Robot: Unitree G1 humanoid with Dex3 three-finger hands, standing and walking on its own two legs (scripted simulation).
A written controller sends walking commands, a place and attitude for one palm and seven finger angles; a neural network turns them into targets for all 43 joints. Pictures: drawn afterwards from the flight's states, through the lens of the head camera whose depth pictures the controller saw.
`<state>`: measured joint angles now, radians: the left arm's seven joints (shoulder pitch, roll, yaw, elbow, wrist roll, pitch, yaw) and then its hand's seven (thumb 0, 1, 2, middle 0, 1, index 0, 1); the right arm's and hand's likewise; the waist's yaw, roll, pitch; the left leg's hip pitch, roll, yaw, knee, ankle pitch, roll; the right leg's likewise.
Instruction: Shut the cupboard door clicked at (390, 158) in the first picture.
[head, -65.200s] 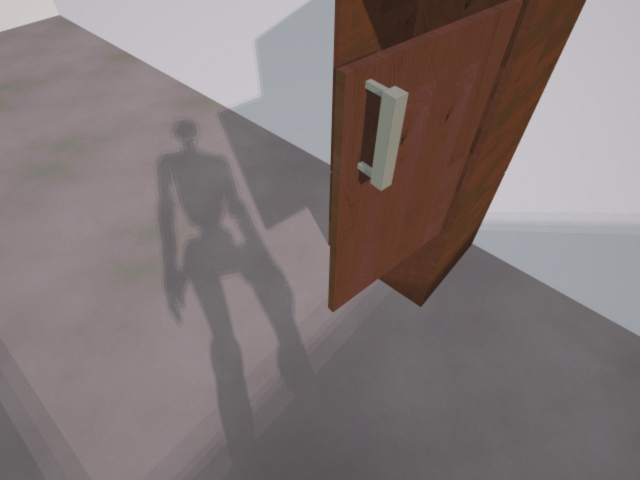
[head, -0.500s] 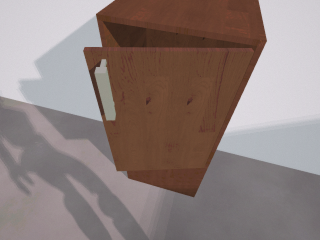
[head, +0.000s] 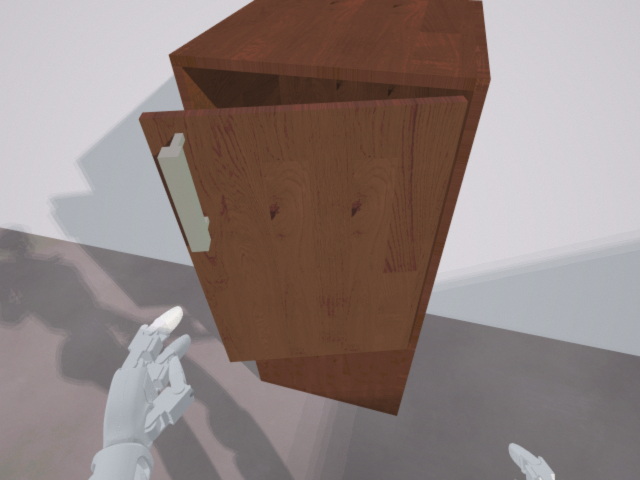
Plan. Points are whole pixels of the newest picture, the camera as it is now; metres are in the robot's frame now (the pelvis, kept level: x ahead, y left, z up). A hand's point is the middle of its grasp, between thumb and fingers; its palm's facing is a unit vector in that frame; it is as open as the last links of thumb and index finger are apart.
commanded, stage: raise the hand and make a fist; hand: left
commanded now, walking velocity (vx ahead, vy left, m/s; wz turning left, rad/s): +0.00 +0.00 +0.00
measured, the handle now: (190, 194) +0.44 +0.17 +0.17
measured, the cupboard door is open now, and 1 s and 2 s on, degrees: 19 19 19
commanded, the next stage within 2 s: bring the fist close to the handle in 1.66 s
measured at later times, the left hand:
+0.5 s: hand (209, 406) +0.21 +0.13 +0.05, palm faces -0.06 -1.00 -0.03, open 4.5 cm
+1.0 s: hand (128, 342) +0.24 +0.20 +0.14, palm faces +0.12 -0.99 -0.06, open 3.1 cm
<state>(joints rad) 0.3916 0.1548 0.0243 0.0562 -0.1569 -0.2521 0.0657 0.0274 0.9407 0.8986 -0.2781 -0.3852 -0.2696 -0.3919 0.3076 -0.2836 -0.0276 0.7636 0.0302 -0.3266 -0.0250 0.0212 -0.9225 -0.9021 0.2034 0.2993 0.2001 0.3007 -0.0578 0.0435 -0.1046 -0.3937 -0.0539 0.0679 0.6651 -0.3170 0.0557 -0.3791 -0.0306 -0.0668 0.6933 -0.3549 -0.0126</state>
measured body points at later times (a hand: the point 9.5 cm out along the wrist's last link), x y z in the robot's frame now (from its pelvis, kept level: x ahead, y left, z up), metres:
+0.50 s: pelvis +0.01 -0.05 -0.03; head +0.04 -0.07 +0.42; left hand +0.21 +0.18 +0.05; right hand +0.21 -0.25 -0.11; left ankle +0.02 +0.07 -0.72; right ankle +0.00 -0.11 -0.72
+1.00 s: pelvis +0.02 +0.00 +0.00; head +0.00 +0.00 +0.45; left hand +0.22 +0.25 +0.14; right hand +0.20 -0.22 -0.05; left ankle +0.02 +0.08 -0.72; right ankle +0.00 -0.11 -0.72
